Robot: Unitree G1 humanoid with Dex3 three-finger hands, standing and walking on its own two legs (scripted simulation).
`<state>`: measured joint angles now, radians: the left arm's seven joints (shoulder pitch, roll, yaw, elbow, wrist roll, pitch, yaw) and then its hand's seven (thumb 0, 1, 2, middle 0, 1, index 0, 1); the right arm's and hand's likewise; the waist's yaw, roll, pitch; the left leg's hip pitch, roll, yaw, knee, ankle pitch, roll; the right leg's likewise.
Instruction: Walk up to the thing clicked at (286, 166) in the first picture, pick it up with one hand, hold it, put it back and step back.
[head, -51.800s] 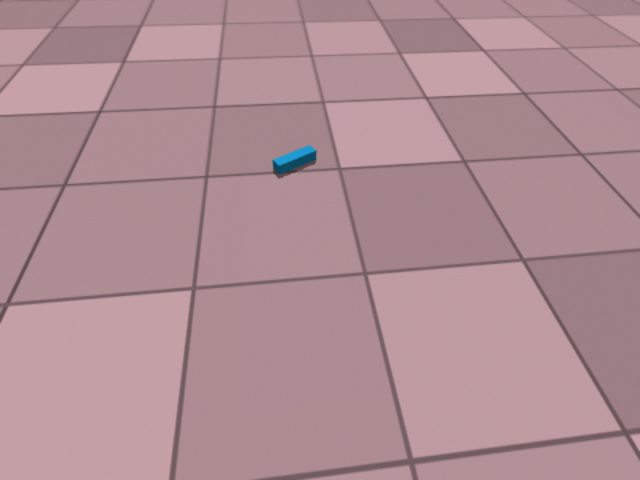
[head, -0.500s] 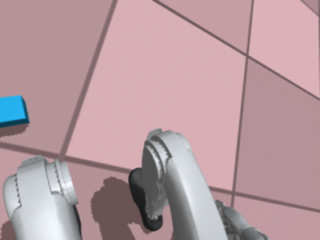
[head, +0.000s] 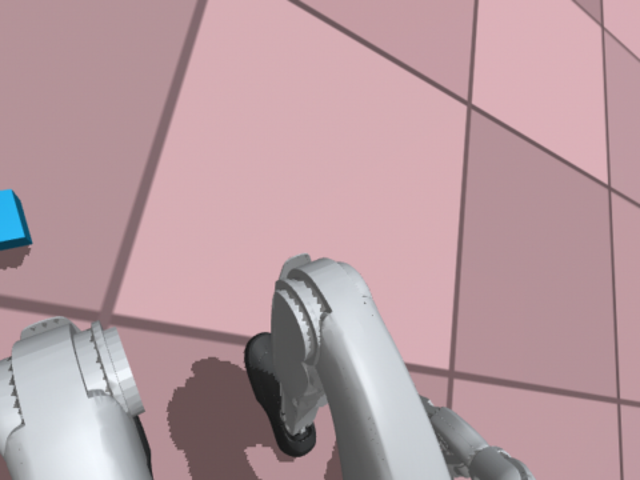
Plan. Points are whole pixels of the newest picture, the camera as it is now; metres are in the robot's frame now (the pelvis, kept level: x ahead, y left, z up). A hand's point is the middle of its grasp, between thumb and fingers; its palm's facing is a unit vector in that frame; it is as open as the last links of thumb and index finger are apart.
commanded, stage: open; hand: left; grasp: from above
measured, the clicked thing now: out of the picture +0.42 +0.34 -0.27
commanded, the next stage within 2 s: withdraw in 0.64 s
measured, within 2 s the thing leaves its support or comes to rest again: neither
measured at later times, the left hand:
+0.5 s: hand out of the picture +0.41 +0.33 -0.24, palm faces -0.47 -0.13 -0.87, open 13.3 cm
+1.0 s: hand out of the picture +0.43 +0.34 -0.21, palm faces -0.33 -0.13 -0.94, open 13.8 cm
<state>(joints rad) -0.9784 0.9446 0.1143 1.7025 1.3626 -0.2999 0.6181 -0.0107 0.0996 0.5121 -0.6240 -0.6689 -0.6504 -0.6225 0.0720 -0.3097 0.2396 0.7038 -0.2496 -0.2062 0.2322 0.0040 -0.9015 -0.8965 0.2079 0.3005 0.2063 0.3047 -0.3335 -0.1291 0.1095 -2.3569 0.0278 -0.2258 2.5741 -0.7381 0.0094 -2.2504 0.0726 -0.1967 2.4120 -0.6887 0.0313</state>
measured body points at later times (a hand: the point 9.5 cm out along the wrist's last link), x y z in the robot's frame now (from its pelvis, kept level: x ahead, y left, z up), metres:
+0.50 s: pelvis +0.00 +0.00 +0.00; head +0.25 +0.13 +0.35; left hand +0.43 +0.33 -0.19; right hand +0.07 -0.26 -0.06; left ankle +0.06 +0.12 -0.26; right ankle +0.10 -0.11 -0.26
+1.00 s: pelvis +0.00 +0.00 +0.01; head +0.25 +0.13 +0.36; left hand +0.45 +0.34 -0.16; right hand +0.09 -0.25 -0.07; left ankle +0.06 +0.12 -0.26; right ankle +0.10 -0.11 -0.26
